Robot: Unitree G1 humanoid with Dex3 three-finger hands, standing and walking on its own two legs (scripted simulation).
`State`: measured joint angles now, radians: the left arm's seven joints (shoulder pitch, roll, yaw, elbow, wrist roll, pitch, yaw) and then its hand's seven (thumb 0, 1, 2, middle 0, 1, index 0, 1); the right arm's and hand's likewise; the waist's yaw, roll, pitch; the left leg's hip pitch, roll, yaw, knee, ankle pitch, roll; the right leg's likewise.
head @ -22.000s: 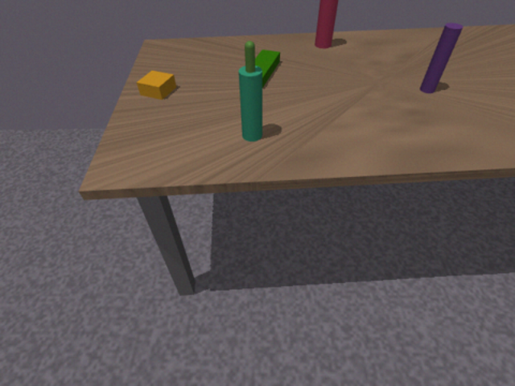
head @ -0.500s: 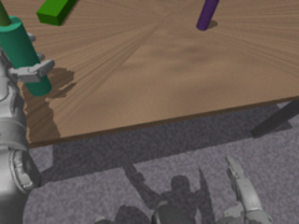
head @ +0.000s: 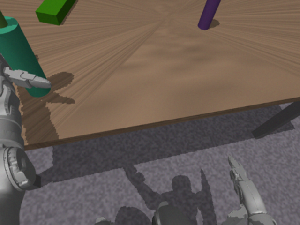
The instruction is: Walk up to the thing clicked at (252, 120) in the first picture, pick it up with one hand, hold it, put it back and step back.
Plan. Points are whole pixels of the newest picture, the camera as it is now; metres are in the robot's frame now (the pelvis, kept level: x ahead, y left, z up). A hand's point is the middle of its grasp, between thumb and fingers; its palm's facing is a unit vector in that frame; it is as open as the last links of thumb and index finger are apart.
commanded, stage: withdraw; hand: left
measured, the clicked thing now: (16, 51) +0.53 +0.21 +0.15
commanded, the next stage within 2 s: rise in 0.26 s
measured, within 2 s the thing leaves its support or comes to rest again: neither
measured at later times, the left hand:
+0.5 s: hand out of the picture +0.51 +0.31 +0.19, palm faces +0.31 -0.93 -0.18, open 17.6 cm
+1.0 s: hand out of the picture +0.37 +0.32 +0.16, palm faces +0.35 -0.86 -0.37, open 17.5 cm
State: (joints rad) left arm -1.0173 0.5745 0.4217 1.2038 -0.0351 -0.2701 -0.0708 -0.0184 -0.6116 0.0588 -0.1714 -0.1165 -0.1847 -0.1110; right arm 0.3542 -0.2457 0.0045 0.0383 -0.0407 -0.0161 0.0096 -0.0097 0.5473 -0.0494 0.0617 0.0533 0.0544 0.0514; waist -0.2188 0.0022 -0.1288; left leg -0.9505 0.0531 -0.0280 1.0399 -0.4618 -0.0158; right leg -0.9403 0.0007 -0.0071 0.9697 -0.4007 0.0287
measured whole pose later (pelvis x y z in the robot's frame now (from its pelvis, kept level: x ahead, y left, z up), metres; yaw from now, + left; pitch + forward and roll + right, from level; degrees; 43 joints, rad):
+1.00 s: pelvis +0.04 +0.01 +0.05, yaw +1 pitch +8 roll -2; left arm -0.16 0.49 0.32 0.33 -0.05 0.02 -0.01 -0.02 -0.53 0.02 -0.06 -0.04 -0.06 -0.04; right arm 0.38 -0.27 -0.07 0.30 0.07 0.01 0.02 -0.01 0.53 -0.06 0.06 0.06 0.05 0.05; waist -0.01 0.05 -0.15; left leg -0.48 0.03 0.00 0.75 -0.41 0.00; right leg -0.47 -0.02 0.01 0.68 -0.35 0.04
